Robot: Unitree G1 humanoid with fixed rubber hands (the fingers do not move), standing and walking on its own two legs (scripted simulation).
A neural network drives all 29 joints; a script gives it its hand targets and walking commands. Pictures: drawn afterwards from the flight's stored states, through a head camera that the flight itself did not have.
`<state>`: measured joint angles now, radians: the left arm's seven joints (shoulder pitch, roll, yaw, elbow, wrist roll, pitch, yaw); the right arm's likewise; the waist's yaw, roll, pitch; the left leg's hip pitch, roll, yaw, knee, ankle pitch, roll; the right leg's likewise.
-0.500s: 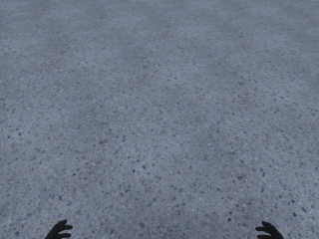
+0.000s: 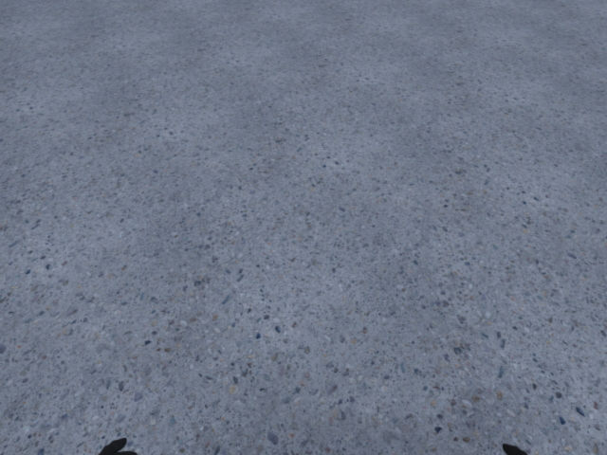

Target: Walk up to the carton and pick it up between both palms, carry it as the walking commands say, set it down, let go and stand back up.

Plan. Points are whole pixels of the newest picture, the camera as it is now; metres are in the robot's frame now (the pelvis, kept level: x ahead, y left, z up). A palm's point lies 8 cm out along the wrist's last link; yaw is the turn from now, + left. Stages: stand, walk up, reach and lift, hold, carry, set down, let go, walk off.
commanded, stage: stand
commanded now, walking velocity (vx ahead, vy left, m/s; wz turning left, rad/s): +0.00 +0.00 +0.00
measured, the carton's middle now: out of the picture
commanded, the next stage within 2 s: walk up in 0.32 s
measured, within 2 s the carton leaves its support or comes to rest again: neither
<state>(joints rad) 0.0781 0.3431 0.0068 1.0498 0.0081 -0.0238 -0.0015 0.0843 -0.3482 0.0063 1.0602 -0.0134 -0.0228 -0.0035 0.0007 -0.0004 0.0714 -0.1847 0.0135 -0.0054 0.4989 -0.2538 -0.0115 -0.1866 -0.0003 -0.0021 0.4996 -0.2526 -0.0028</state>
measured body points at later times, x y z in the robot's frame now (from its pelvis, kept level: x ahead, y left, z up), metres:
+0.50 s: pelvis +0.00 +0.00 +0.01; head +0.00 +0.00 +0.46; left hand +0.09 +0.30 -0.12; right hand +0.10 -0.30 -0.12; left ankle +0.01 +0.13 -0.74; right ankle +0.01 -0.12 -0.74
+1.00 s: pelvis -0.03 +0.05 -0.02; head +0.01 +0.09 +0.43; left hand -0.02 +0.33 -0.17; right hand +0.15 -0.19 -0.13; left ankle -0.02 +0.11 -0.74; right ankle +0.00 -0.11 -0.68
